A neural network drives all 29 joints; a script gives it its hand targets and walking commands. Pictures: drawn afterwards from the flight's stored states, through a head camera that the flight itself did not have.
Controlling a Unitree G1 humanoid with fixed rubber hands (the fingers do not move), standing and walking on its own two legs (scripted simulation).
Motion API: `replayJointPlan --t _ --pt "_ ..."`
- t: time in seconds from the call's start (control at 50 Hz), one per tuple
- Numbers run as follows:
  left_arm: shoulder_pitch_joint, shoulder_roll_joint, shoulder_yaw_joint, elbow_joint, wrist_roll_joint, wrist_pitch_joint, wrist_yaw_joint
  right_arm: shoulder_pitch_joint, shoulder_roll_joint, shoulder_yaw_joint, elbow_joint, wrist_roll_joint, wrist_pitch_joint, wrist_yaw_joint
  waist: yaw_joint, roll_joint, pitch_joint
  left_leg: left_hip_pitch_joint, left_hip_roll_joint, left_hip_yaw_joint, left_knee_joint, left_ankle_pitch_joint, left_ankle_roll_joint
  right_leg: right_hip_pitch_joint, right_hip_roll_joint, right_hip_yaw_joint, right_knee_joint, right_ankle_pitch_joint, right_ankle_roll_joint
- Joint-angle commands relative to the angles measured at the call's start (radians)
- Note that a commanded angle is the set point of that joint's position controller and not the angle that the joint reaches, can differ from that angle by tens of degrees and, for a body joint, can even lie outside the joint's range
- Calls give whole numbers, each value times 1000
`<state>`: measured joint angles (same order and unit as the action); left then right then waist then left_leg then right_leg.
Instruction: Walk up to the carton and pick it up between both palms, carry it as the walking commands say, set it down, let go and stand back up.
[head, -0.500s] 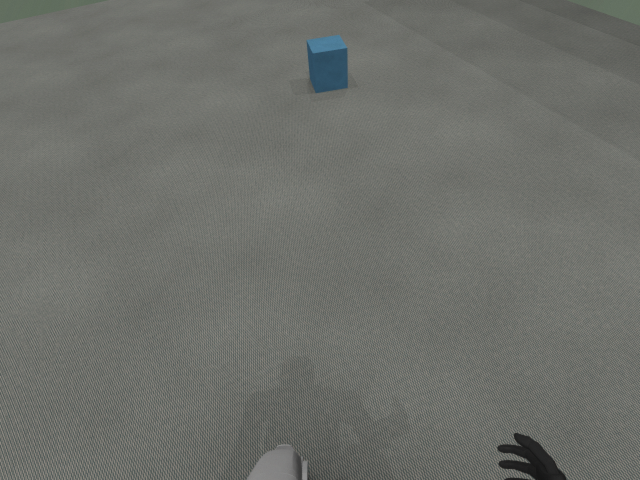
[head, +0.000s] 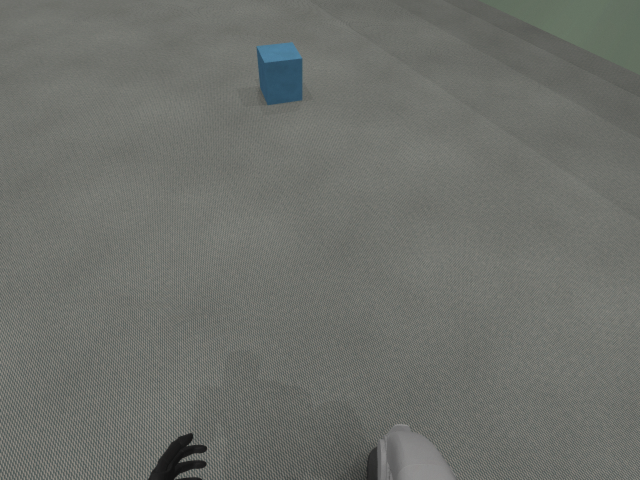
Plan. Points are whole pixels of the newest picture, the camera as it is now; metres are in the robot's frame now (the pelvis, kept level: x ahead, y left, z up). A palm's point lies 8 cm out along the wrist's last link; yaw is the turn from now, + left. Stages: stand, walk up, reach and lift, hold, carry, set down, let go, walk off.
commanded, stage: walk up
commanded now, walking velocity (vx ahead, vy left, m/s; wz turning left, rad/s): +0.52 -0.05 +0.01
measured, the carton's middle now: (280, 73) +2.23 +0.11 -0.66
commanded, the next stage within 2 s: none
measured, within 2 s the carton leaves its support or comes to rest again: neither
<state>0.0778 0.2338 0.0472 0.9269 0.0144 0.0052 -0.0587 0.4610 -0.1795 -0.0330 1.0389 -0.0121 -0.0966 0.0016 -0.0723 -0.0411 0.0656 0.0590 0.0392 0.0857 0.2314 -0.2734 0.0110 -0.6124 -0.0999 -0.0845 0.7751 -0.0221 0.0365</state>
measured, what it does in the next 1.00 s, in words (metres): walks ahead: right foot, then left foot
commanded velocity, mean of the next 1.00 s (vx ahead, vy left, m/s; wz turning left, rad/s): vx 0.51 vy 0.05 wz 0.02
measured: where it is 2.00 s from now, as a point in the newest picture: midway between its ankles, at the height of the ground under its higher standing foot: (290, 256)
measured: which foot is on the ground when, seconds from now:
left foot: down 0.00-0.14, up 0.16-0.66, down 0.68-1.00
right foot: up 0.00-0.12, down 0.14-0.68, up 0.70-1.00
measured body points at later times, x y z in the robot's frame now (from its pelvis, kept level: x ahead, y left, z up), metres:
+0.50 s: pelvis +0.25 -0.02 +0.00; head +0.27 -0.06 +0.45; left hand +0.18 +0.23 -0.12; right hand +0.36 -0.26 -0.15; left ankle +0.36 +0.17 -0.68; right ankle +0.22 -0.14 -0.75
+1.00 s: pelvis +0.50 +0.06 +0.00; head +0.51 +0.09 +0.45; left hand +0.62 +0.29 -0.15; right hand +0.43 -0.20 -0.12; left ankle +0.44 +0.16 -0.75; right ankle +0.60 -0.11 -0.67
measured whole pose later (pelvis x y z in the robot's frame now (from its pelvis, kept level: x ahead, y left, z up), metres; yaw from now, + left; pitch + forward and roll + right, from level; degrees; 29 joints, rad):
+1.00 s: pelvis +0.50 +0.06 +0.00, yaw +0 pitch -1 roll -2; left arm 0.12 0.24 0.06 0.95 0.02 0.01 -0.05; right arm 0.45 -0.20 -0.04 1.05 -0.02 -0.10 0.00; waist -0.07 -0.05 0.04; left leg -0.02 0.05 0.11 0.28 -0.24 0.00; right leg -0.60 -0.11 -0.07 0.91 -0.07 0.04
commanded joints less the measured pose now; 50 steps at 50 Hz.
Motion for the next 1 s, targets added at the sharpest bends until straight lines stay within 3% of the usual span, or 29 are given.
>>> replayJointPlan --t 0.0,0.02,0.04,0.08,0.1,0.12,0.14,0.16,0.18,0.22,0.26,0.28,0.34,0.42,0.5,0.54,0.58,0.6,0.64,0.66,0.68,0.7,0.72,0.74,0.76,0.78,0.8,0.84,0.98 --pt "-149 15 -2 -103 -6 -29 -7 29 -144 -28 -27 -6 -8 -11 -4 240 90 -78 209 -57 -94 311 88 18 0 -14 -145 17 -12" --pt "-137 18 -1 -104 -8 -35 -4 19 -141 -27 -16 -9 1 -12 8 279 76 -120 175 -15 -90 261 87 97 10 -35 -169 -30 -13" --pt "-123 22 5 -102 -5 -39 3 32 -142 -26 -12 -11 5 -14 9 250 72 -129 186 -30 -66 296 94 131 17 -57 -172 -64 -15" --pt "-45 43 21 -88 3 -50 20 47 -162 -31 5 -5 9 -17 50 166 13 -123 198 -49 68 494 99 247 23 -85 -209 -119 -23" --pt "53 60 30 -62 9 -59 31 42 -165 -30 9 0 12 -16 97 114 -58 -141 171 -33 216 580 88 379 31 -103 -259 -122 -37" --pt "231 107 47 -5 21 -71 43 35 -146 -21 0 1 12 -14 164 46 -183 -255 130 -25 450 528 69 617 5 -60 -268 -133 -73" --pt "410 226 81 33 46 -80 55 46 -110 -16 -30 2 5 -11 223 -148 -298 -506 53 -12 797 186 28 837 -244 288 -331 -196 -134" --pt "487 301 89 40 30 -72 56 97 -86 -14 -45 3 8 -13 190 -216 -413 -663 -38 -101 1031 -226 15 916 -473 720 -485 -165 -203" --pt "425 271 81 38 15 -66 62 66 -135 -31 -32 -1 18 -13 144 -99 -364 -680 25 -187 1139 -208 18 815 -452 692 -495 -175 -211" --pt "249 125 45 6 6 -80 65 -16 -97 -39 -39 -12 30 3 84 -47 -137 -653 91 -159 1097 -37 0 551 -322 400 -527 -124 -184" --pt "211 62 26 7 -1 -92 61 -20 -72 -40 -41 -22 59 24 44 -63 -62 -581 107 -134 1040 51 -19 396 -254 233 -558 -107 -123" --pt "238 67 21 14 -1 -99 58 -27 -67 -39 -43 -22 74 32 41 -81 -48 -573 103 -120 1015 85 -23 368 -242 194 -564 -81 -113" --pt "306 82 20 30 0 -109 56 -110 -76 -38 -71 -20 92 50 53 -113 -15 -618 103 -88 914 175 -37 368 -221 132 -584 -91 -99" --pt "376 102 34 40 5 -101 65 -269 -61 -25 -126 -14 97 71 100 -122 54 -660 92 -51 686 251 -67 399 -217 94 -634 -173 -93" --pt "424 121 50 53 12 -90 73 -403 -49 -14 -176 -8 92 88 138 -140 94 -617 69 -8 447 272 -81 438 -226 54 -658 -154 -94" --pt "432 137 58 58 12 -88 75 -446 -53 -14 -194 -7 88 90 143 -159 88 -572 70 -8 365 242 -73 469 -240 41 -658 -135 -96" --pt "405 126 51 58 4 -85 64 -436 -62 -19 -196 -8 71 78 120 -234 45 -457 57 17 313 160 -60 472 -201 -10 -635 -155 -107" --pt "402 125 48 65 2 -81 63 -404 -78 -24 -184 -14 62 69 107 -224 24 -394 47 35 310 126 -59 469 -193 -6 -612 -188 -113" --pt "402 128 46 72 -6 -76 60 -247 -133 -39 -120 -28 43 47 41 -41 -53 -185 18 71 242 103 -43 427 -154 -30 -377 -154 -102" --pt "420 103 38 68 -2 -73 56 -96 -191 -55 -64 -37 30 32 -3 109 -159 24 55 -1 234 58 -18 322 -94 -63 -89 -205 -76" --pt "417 23 13 18 1 -84 59 40 -327 -87 -51 -43 22 15 -67 434 -239 216 339 -415 101 -59 68 19 23 -69 265 -504 -18" --pt "370 51 29 -6 11 -76 61 118 -374 -93 -57 -24 21 11 -78 339 -278 218 472 -711 -31 -160 135 -101 35 71 453 -563 -34" --pt "315 84 37 8 19 -70 59 40 -332 -75 -58 -22 16 9 -33 161 -196 145 466 -671 -3 -51 139 -142 -21 131 524 -473 -40" --pt "309 51 25 19 11 -67 53 -63 -258 -53 -67 -19 8 11 16 118 -115 35 398 -517 11 119 124 -110 -54 134 504 -352 -38" --pt "325 27 19 31 6 -60 45 -146 -192 -39 -77 -16 1 14 60 120 -74 -65 323 -389 8 213 96 -46 -65 124 455 -278 -32" --pt "336 26 22 40 9 -51 40 -178 -161 -33 -79 -12 -6 13 82 157 -57 -126 278 -303 2 261 72 5 -68 112 420 -244 -24" --pt "336 25 24 46 10 -38 34 -169 -137 -27 -73 -10 -11 12 88 195 -53 -152 252 -241 -1 315 62 36 -57 91 409 -210 -16" --pt "283 25 23 40 8 -17 26 -124 -126 -27 -52 -6 -18 9 84 211 -38 -162 242 -169 -9 371 59 29 -46 68 371 -150 -8" --pt "-35 9 3 -39 0 -3 -1 1 -141 -29 -30 -7 -9 -4 13 190 85 -112 246 -102 -108 320 78 -44 -22 18 17 6 9"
